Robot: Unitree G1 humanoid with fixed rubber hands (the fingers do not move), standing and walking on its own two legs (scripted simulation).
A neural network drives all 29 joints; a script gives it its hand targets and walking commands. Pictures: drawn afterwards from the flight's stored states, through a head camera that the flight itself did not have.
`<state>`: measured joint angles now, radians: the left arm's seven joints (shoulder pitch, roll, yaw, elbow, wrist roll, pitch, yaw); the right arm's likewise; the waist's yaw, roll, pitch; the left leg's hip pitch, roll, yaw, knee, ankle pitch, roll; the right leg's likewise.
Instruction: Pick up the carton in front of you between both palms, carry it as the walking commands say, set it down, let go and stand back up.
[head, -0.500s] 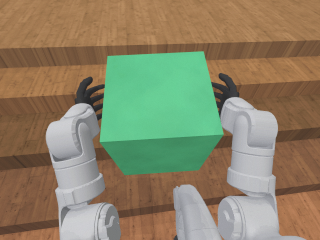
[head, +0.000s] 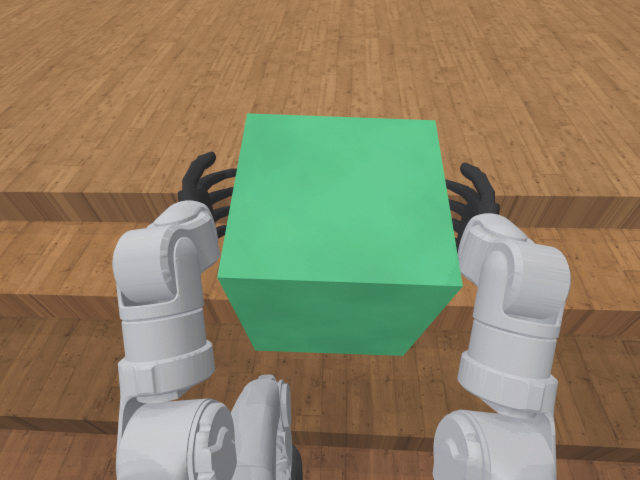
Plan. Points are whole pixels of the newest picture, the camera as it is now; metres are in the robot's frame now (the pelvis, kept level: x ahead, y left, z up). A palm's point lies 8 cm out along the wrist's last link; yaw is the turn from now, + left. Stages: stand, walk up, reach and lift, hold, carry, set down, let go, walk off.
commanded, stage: carry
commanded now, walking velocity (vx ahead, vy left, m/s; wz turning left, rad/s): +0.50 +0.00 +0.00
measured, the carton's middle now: (334, 249) +0.37 +0.01 +0.10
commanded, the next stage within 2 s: none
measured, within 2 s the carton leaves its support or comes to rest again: neither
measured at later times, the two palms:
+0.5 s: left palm out of the picture +0.68 +0.15 +0.31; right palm out of the picture +0.69 -0.15 +0.32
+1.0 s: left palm out of the picture +1.02 +0.12 +0.45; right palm out of the picture +0.99 -0.18 +0.44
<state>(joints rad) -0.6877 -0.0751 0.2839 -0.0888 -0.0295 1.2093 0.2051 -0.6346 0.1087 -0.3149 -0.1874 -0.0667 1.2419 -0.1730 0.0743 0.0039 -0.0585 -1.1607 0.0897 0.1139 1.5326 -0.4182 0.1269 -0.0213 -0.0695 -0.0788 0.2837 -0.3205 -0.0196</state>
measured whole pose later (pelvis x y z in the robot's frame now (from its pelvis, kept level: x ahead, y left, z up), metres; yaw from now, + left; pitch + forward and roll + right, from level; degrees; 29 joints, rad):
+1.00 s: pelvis +0.65 +0.01 +0.29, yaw -1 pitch +5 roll +4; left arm -0.69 -0.08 0.39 -0.06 0.05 1.27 0.15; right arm -0.72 0.10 -0.27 -0.01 -0.06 1.26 -0.21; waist -0.11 0.00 -0.07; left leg -0.69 -0.03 0.19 1.00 -0.43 0.10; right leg -0.22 -0.12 -0.04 0.85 -0.15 -0.03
